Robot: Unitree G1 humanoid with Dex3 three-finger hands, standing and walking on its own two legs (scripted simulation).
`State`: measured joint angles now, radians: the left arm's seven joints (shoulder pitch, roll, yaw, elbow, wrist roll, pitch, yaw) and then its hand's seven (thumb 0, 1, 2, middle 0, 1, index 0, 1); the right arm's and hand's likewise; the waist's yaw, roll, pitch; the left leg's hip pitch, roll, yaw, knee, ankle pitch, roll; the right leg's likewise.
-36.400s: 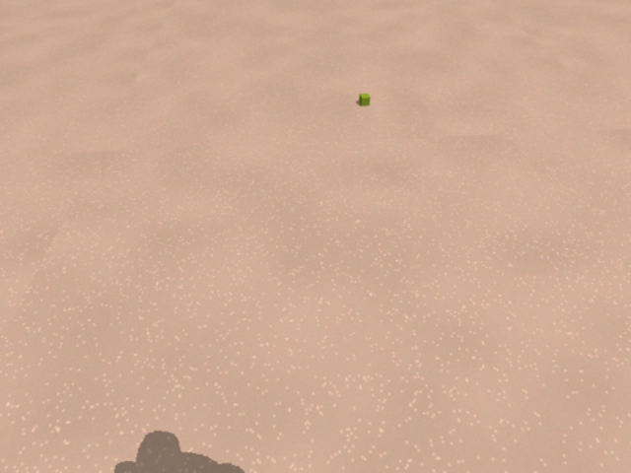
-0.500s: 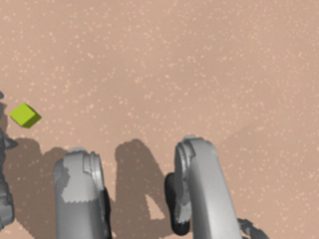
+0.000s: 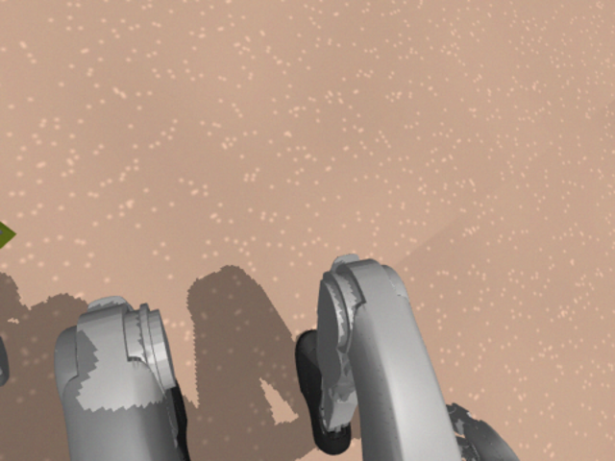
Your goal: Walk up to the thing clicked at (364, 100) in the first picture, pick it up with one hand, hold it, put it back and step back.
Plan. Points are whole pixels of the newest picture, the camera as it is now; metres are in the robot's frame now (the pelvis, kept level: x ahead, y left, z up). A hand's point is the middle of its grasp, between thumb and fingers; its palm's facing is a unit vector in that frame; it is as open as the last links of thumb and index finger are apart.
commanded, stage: approach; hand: left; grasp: from above
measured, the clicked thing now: out of the picture +0.43 +0.38 -0.29
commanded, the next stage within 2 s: go down in 0.34 s
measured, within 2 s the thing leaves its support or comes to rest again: neither
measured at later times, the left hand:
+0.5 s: hand out of the picture +0.42 +0.38 -0.15, palm faces -0.11 -0.36 -0.93, open 12.4 cm
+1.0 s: hand out of the picture +0.42 +0.34 -0.17, palm faces -0.16 -0.42 -0.90, open 13.0 cm
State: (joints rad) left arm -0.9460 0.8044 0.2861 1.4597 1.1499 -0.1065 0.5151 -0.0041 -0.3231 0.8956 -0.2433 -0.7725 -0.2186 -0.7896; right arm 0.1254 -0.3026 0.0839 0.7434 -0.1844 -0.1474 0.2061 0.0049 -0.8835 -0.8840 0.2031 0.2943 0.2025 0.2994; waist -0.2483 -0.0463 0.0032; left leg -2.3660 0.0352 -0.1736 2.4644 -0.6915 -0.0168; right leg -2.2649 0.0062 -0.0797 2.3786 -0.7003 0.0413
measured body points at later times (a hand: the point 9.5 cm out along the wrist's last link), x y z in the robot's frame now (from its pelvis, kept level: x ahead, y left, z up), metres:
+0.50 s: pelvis +0.00 +0.00 +0.01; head +0.24 +0.07 +0.38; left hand +0.42 +0.40 -0.10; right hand +0.02 -0.26 -0.09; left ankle +0.07 +0.13 -0.28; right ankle +0.10 -0.13 -0.28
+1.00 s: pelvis -0.01 -0.01 +0.01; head +0.26 +0.05 +0.37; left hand +0.43 +0.35 -0.12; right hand -0.03 -0.26 -0.07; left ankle +0.07 +0.13 -0.28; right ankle +0.10 -0.13 -0.28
